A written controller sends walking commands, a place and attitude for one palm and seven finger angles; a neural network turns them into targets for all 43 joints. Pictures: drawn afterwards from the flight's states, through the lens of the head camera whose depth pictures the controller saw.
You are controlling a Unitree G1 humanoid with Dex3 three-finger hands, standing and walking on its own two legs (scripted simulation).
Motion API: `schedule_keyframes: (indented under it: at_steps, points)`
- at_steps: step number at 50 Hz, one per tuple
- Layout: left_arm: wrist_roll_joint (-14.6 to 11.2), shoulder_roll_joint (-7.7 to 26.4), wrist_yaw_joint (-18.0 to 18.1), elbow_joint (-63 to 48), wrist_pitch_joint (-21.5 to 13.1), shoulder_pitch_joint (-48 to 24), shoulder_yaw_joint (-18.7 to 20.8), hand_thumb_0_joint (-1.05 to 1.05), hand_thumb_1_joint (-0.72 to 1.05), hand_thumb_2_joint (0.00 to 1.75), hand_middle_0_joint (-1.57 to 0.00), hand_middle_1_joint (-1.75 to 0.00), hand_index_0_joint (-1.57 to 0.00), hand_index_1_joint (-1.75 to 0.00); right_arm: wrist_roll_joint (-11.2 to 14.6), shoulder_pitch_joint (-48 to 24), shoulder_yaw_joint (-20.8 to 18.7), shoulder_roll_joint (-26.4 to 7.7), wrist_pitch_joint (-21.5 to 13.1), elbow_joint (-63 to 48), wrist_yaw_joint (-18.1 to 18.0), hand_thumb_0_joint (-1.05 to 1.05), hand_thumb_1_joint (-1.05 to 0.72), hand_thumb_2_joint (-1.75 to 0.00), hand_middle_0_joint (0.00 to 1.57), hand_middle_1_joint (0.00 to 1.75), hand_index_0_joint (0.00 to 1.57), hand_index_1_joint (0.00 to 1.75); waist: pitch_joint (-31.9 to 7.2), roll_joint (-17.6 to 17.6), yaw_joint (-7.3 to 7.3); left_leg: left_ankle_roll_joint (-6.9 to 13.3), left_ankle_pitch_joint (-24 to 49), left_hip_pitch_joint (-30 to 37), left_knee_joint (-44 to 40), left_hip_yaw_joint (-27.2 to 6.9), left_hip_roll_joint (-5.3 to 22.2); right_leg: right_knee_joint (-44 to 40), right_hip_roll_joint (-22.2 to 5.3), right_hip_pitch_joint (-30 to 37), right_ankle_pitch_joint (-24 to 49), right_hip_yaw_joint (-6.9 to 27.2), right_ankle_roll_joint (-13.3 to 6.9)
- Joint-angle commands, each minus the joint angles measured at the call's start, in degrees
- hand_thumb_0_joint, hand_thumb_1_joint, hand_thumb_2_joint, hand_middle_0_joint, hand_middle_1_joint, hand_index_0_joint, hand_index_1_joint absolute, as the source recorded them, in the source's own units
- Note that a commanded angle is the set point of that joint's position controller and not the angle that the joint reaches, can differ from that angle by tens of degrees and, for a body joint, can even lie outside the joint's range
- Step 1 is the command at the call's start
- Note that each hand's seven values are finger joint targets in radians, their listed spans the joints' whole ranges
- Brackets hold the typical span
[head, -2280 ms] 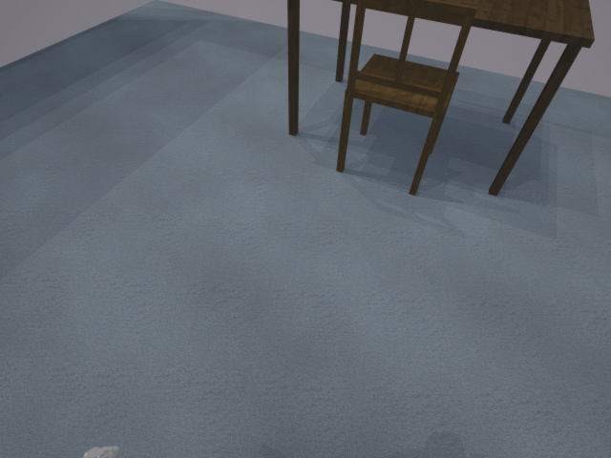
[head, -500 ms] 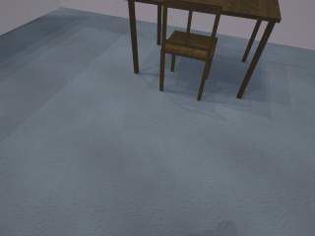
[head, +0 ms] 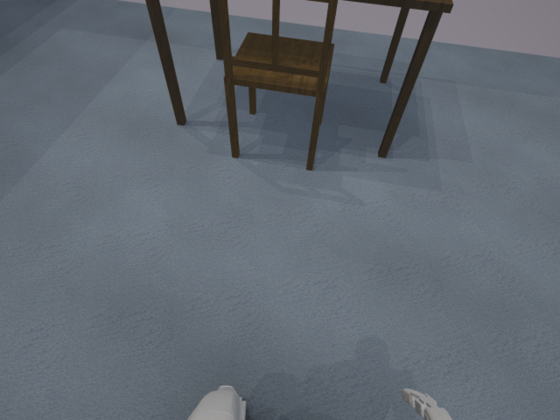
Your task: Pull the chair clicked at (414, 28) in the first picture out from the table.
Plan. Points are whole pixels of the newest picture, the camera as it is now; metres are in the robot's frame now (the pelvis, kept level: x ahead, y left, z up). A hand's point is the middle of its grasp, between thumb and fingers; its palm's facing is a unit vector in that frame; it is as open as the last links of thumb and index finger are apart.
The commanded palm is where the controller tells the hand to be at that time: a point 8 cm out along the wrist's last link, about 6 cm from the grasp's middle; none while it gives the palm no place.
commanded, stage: walk to a spot facing it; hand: left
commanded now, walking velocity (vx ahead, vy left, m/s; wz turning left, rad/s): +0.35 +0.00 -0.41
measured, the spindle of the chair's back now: (275, 31) +1.32 +0.17 -0.11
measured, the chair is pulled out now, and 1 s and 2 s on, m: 0.00 0.00 0.00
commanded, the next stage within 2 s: turn to face it in 1.10 s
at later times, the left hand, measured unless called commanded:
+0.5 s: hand (243, 263) +0.41 +0.12 -0.15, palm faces -0.34 -0.92 -0.21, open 7.4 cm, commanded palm none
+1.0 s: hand (236, 245) +0.47 +0.15 -0.18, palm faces -0.30 -0.94 -0.15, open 7.3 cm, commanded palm none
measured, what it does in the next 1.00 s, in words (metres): walks ahead, turning right: left foot, then right foot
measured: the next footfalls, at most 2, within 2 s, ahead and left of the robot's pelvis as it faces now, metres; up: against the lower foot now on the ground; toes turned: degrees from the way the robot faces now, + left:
left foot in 0.04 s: +0.15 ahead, +0.13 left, +0.00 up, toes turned +4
right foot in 0.50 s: +0.32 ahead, -0.16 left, +0.00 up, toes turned -24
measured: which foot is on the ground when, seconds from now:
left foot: up 0.00-0.02, down 0.04-0.52, up 0.54-0.86, down 0.88-1.00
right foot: down 0.00-0.04, up 0.06-0.48, down 0.50-0.90, up 0.92-1.00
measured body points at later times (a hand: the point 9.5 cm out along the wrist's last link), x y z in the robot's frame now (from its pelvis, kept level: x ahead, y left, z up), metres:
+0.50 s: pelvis +0.21 -0.01 -0.01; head +0.25 -0.03 +0.44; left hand +0.43 +0.17 -0.14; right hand +0.05 -0.22 -0.15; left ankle +0.12 +0.13 -0.73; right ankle +0.28 -0.14 -0.73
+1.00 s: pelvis +0.42 -0.03 +0.00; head +0.43 +0.00 +0.45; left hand +0.49 +0.20 -0.17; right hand +0.39 -0.28 -0.13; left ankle +0.48 +0.04 -0.73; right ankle +0.31 -0.13 -0.66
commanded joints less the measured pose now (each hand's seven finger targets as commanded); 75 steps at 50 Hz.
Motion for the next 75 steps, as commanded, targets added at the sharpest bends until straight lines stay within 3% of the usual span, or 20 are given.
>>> schedule_keyframes:
  at_steps: [1,2,3,6,9,20,23,24,25,26,32,42,43,45,48,51,59,66,69,75]
  points:
    - [-1.01,7.69,0.03,-4.12,-0.95,1.12,2.87,0.0,0.9,0.9,-0.2,-0.3,-0.2,-0.3,-1.02,20.86,-3.79,-14.39,-2.9,1.8,-2.68,0.0,-0.9,-0.9,0.2,0.3,0.2,0.3,-14.43,7.57,-10.58,5.76,3.29,41.76,-9.82,-12.89,10.35,30.14,-3.11,-22.3,24.11,0.4,-1.95]
    - [-1.33,5.29,-0.71,-5.4,-1.2,2.15,2.5,0.0,0.9,0.9,-0.2,-0.3,-0.2,-0.3,-1.17,25.5,-4.34,-18.44,-2.76,2.55,-2.64,0.0,-0.9,-0.9,0.2,0.3,0.2,0.3,-17.69,19.17,-10.26,12.13,4.72,46.8,-17.42,-31.59,25.45,48.87,2.19,-33.58,-9.23,-5.21,-0.17]
    - [-0.72,6.29,-0.45,-6.07,-1.06,-1.69,2.29,0.0,0.9,0.9,-0.2,-0.3,-0.2,-0.3,-0.56,22.5,-3.74,-16.06,-2.45,2.48,-2.83,0.0,-0.9,-0.9,0.2,0.3,0.2,0.3,-14.13,13.67,-9.98,13.35,-4.16,39.56,-22.17,-33.29,26.47,56.33,-0.71,-36.6,-8.97,-2.28,-0.62]
    - [0.26,5.31,-2.13,-6.94,0.27,-8.21,2.5,0.0,0.9,0.9,-0.2,-0.3,-0.2,-0.3,-0.64,13.72,-1.59,-6.76,-3.35,1.23,-2.81,0.0,-0.9,-0.9,0.2,0.3,0.2,0.3,-0.2,8.34,-5.41,9.98,-6.34,20.68,-25.17,-17.53,19.25,55.56,-7.6,-37.55,1.92,-3.86,0.25]
    - [0.56,3.12,-2.61,-6.92,2.72,-6.57,2.48,0.0,0.9,0.9,-0.2,-0.3,-0.2,-0.3,-0.58,12.12,-1.29,-5.85,-3.91,1.64,-2.96,0.0,-0.9,-0.9,0.2,0.3,0.2,0.3,-0.44,9.27,-2.26,8.39,-1.94,14.68,-26.48,-4.97,15.55,49.4,-8.77,-33.74,6.33,-5.54,1.31]
    - [0.62,3.4,-3.33,-12.61,2.36,-24.22,1.57,0.0,0.9,0.9,-0.2,-0.3,-0.2,-0.3,-1.25,20.81,-2.47,-8.98,-3.08,5.5,-2.29,0.0,-0.9,-0.9,0.2,0.3,0.2,0.3,2.11,7.48,-6.75,7.95,12.92,27.29,-23.48,5.75,15.56,17.43,-6.77,-31.14,11.23,-13.36,0.99]
    - [0.69,6.12,-2.96,-9.29,1.25,-14.25,2.16,0.0,0.9,0.9,-0.2,-0.3,-0.2,-0.3,-0.88,19.85,-2.19,-10.3,-2.61,5.78,-2.26,0.0,-0.9,-0.9,0.2,0.3,0.2,0.3,-3.98,5.0,-0.94,5.22,30.21,26.08,-6.1,9.96,13.29,9.3,-2.42,-12.97,11.23,-16.59,-1.58]
    - [0.84,10.03,-2.47,-6.34,0.54,-5.26,3.11,0.0,0.9,0.9,-0.2,-0.3,-0.2,-0.3,-0.24,19.02,-1.85,-9.78,-2.69,5.32,-1.72,0.0,-0.9,-0.9,0.2,0.3,0.2,0.3,-9.87,1.67,3.26,2.84,25.93,17.3,7.19,12.17,10.98,8.26,-5.71,2.4,13.31,-12.3,-3.66]
    - [0.69,17.74,-1.54,-4.72,-0.1,1.88,5.11,0.0,0.9,0.9,-0.2,-0.3,-0.2,-0.3,0.52,20.7,-0.99,-5.71,-2.99,3.22,-1.54,0.0,-0.9,-0.9,0.2,0.3,0.2,0.3,-17.81,-12.65,4.93,-0.22,-9.87,-1.24,26.6,12.35,3.12,4.51,-23.34,18.64,16.04,13.02,-10.36]
    - [-0.86,20.08,-1.02,-3.9,0.27,3.61,5.32,0.0,0.9,0.9,-0.2,-0.3,-0.2,-0.3,0.72,16.07,-1.18,-6.86,-2.96,1.27,-1.99,0.0,-0.9,-0.9,0.2,0.3,0.2,0.3,-17.15,-10.82,5.18,0.16,-23.16,-8.26,37.12,4.5,0.92,-1.6,-29.52,17.06,22.65,23.71,-14.52]
    - [-0.12,9.77,-0.02,-6.2,-0.64,-13.5,2.33,0.0,0.9,0.9,-0.2,-0.3,-0.2,-0.3,-0.93,19.2,-1.35,-3.23,-0.13,5.12,-1.56,0.0,-0.9,-0.9,0.2,0.3,0.2,0.3,-3.1,-4.34,-5.74,-0.84,-8.31,1.66,24.56,-0.16,6.74,-7.81,-17.9,-15.94,14.19,-0.45,-8.09]
    - [-0.23,10.35,-0.66,-3.77,-0.15,-10.58,2.78,0.0,0.9,0.9,-0.2,-0.3,-0.2,-0.3,-0.6,15.08,-1.98,-4.03,-1.93,3.05,-0.54,0.0,-0.9,-0.9,0.2,0.3,0.2,0.3,0.86,-0.82,-6.4,-0.38,-1.35,19.55,-5.92,5.09,1.72,-3.28,-13.67,-22.13,-1.12,-1.24,-5.59]
    - [-0.36,9.04,-0.93,-4.02,0.1,-10.57,2.5,0.0,0.9,0.9,-0.2,-0.3,-0.2,-0.3,-0.74,19.55,-2.34,-6.03,-2.22,4.43,-1.0,0.0,-0.9,-0.9,0.2,0.3,0.2,0.3,-0.3,3.7,-8.31,0.09,-5.12,26.14,-9.3,3.28,2.49,4.2,-10.51,-25.18,0.09,-3.31,-4.23]
    - [-0.56,4.08,-1.33,-6.6,0.14,-10.46,1.5,0.0,0.9,0.9,-0.2,-0.3,-0.2,-0.3,-1.74,29.2,-4.0,-15.02,-2.35,6.17,-1.82,0.0,-0.9,-0.9,0.2,0.3,0.2,0.3,-3.03,24.72,-10.78,7.41,-22.45,33.34,-28.27,-27.74,23.36,36.83,-0.78,-38.78,-10.38,-11.53,0.02]
    - [0.33,5.61,-1.86,-5.18,0.61,-12.34,2.47,0.0,0.9,0.9,-0.2,-0.3,-0.2,-0.3,-1.05,19.68,-1.85,-8.39,-2.65,3.89,-2.76,0.0,-0.9,-0.9,0.2,0.3,0.2,0.3,2.87,8.09,-6.68,6.31,-18.91,23.02,-29.63,-17.64,20.64,50.04,-7.66,-40.91,2.82,-5.07,0.0]
    - [0.29,3.48,-2.05,-3.35,2.17,-7.31,2.62,0.0,0.9,0.9,-0.2,-0.3,-0.2,-0.3,-0.38,16.35,-1.15,-5.39,-3.81,3.66,-3.32,0.0,-0.9,-0.9,0.2,0.3,0.2,0.3,0.74,8.3,-3.11,3.71,2.95,21.36,-26.99,-1.55,15.9,49.16,-8.39,-36.24,9.64,-6.08,2.01]
    - [0.13,1.32,-2.31,-6.94,3.87,-14.69,2.66,0.0,0.9,0.9,-0.2,-0.3,-0.2,-0.3,-0.28,20.05,-1.73,-5.09,-2.91,5.95,-3.56,0.0,-0.9,-0.9,0.2,0.3,0.2,0.3,1.27,9.2,-4.48,6.65,30.0,27.92,-21.83,10.93,15.33,34.93,-8.37,-39.04,12.43,-12.03,4.3]
    - [0.31,1.78,-0.16,-3.89,1.22,-9.62,0.92,0.0,0.9,0.9,-0.2,-0.3,-0.2,-0.3,-0.24,20.96,-1.47,-3.78,-1.51,9.35,-3.17,0.0,-0.9,-0.9,0.2,0.3,0.2,0.3,-3.65,7.27,-2.31,5.73,33.19,24.36,-8.54,8.36,12.79,8.83,-4.59,-14.07,19.67,-15.29,1.95]
    - [-0.39,12.34,0.92,-0.11,-0.45,0.94,2.43,0.0,0.9,0.9,-0.2,-0.3,-0.2,-0.3,1.11,23.23,-0.6,0.86,-0.67,8.23,-2.88,0.0,-0.9,-0.9,0.2,0.3,0.2,0.3,-15.42,-8.99,0.42,-0.08,-24.81,7.22,19.26,4.4,0.58,7.32,-28.66,8.61,70.34,1.88,-7.94]
    - [-0.11,8.29,2.32,-6.72,1.63,-16.83,1.77,0.0,0.9,0.9,-0.2,-0.3,-0.2,-0.3,0.18,18.49,-1.46,0.56,3.58,6.5,-2.19,0.0,-0.9,-0.9,0.2,0.3,0.2,0.3,-5.12,-4.73,-4.73,-1.0,-16.7,5.99,27.33,-1.36,2.62,-3.09,-24.84,-16.8,27.0,-9.16,-5.33]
